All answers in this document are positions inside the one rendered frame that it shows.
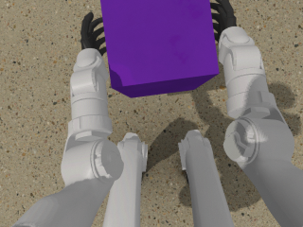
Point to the carton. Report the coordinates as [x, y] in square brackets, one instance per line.
[157, 47]

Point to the robot left forearm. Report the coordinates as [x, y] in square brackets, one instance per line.
[88, 100]

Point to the left robot hand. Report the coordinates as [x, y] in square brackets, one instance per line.
[89, 36]

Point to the left robot thigh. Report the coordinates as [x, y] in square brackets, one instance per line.
[124, 202]

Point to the robot left shin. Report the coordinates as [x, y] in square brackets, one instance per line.
[128, 135]

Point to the robot right forearm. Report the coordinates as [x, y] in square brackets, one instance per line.
[245, 78]

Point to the right robot upper arm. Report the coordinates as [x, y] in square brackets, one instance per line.
[263, 149]

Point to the left robot upper arm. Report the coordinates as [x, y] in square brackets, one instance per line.
[89, 171]

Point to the right robot hand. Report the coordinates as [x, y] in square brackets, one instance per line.
[225, 17]

